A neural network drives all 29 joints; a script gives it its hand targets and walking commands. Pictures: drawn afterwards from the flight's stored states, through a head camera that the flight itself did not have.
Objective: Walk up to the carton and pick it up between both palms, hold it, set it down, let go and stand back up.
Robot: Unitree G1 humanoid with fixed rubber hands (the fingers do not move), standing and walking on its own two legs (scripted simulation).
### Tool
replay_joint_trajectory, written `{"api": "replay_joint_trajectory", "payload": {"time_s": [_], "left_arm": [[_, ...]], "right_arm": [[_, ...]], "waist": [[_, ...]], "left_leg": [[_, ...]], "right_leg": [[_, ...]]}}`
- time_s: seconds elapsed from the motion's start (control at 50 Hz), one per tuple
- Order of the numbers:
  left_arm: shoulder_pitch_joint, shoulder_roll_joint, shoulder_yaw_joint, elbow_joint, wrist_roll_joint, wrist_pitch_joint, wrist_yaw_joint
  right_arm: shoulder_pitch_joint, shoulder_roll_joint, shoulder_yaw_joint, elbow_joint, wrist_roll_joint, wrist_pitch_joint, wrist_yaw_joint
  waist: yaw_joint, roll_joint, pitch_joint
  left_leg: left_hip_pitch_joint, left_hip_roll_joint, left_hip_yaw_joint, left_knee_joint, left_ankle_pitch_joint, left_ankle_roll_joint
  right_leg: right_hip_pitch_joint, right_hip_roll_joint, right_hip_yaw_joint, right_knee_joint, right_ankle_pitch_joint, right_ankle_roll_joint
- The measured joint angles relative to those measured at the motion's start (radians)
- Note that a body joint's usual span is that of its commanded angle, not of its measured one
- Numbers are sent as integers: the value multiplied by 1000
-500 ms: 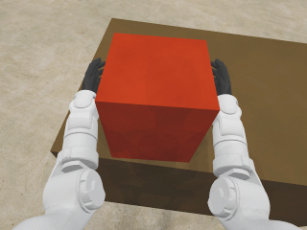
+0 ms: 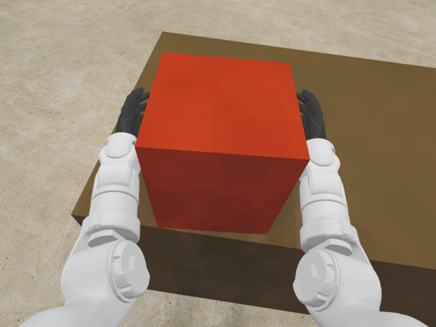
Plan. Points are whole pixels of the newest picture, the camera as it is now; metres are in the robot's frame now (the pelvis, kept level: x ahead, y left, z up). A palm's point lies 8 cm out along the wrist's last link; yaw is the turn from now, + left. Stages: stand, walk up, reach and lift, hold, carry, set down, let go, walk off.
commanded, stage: set down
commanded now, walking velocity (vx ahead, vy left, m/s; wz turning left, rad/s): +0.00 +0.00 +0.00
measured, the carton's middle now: (218, 151) +0.44 -0.01 +0.06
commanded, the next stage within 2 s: none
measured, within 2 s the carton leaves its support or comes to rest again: neither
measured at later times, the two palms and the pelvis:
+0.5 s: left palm (129, 132) +0.44 +0.15 +0.11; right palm (312, 136) +0.42 -0.17 +0.12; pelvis +0.00 +0.00 +0.00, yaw -1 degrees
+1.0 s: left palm (118, 111) +0.46 +0.17 +0.14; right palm (313, 136) +0.43 -0.18 +0.12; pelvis -0.01 +0.01 +0.00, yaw -6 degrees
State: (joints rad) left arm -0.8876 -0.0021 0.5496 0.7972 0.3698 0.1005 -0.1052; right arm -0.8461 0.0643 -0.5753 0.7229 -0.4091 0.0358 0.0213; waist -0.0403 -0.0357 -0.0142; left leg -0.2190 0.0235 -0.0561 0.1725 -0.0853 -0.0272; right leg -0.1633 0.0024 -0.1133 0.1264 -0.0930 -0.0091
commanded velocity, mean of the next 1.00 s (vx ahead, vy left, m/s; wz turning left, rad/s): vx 0.00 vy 0.00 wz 0.00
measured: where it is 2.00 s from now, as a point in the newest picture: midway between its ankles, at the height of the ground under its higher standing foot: outside the picture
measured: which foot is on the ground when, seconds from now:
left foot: down 0.00-1.00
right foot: down 0.00-1.00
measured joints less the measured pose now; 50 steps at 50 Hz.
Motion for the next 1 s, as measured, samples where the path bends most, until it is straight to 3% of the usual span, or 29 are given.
{"api": "replay_joint_trajectory", "payload": {"time_s": [0.42, 0.68, 0.76, 0.9, 1.0], "left_arm": [[10, -6, 17, 12, 15, -43, -5], [16, 5, -28, 5, -15, -48, 18], [21, 40, -92, 52, -76, -74, 55], [-51, 157, -265, 232, -286, -149, 142], [-118, 221, -356, 345, -406, -182, 151]], "right_arm": [[6, 6, -1, -17, -20, -6, 6], [8, -17, 31, 17, 44, -40, -12], [6, -57, 99, 90, 120, -51, -39], [-46, -173, 344, 316, 383, -75, -101], [-114, -236, 481, 421, 529, -108, -122]], "waist": [[10, 14, 4], [23, 14, 18], [32, 13, -13], [61, -4, -113], [64, 15, -157]], "left_leg": [[20, -3, 15, -27, 10, 4], [18, 0, 28, -5, -3, 2], [-8, 2, 42, 3, -6, 5], [-114, 14, 88, 49, -22, 12], [-165, 16, 97, 89, -33, 20]], "right_leg": [[7, -4, 15, -12, 8, 2], [6, -1, 28, -2, 6, 2], [-31, 0, 41, 18, 2, 3], [-160, 8, 87, 72, 0, 4], [-192, 10, 99, 64, 20, 12]]}}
